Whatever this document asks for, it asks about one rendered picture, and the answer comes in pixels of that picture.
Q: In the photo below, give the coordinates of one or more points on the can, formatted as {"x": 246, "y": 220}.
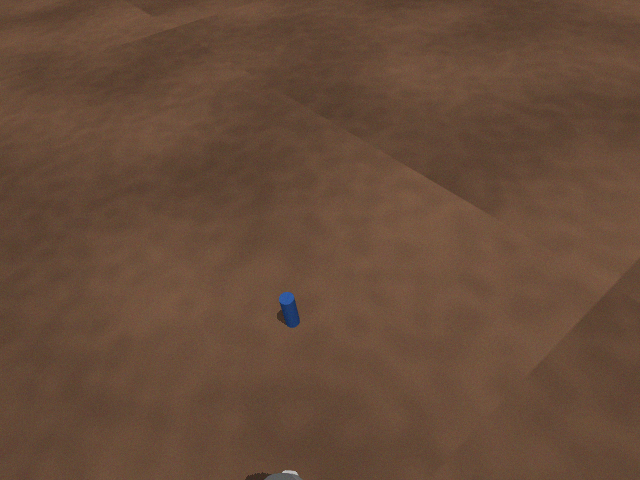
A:
{"x": 289, "y": 309}

